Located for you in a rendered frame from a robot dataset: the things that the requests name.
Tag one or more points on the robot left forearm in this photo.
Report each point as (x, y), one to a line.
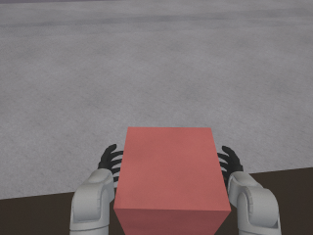
(90, 204)

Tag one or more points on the robot right hand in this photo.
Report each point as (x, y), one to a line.
(233, 163)

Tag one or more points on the robot right forearm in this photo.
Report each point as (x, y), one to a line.
(257, 207)

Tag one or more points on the robot left hand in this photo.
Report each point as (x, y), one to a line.
(107, 163)

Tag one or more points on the carton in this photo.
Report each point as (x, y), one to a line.
(170, 182)

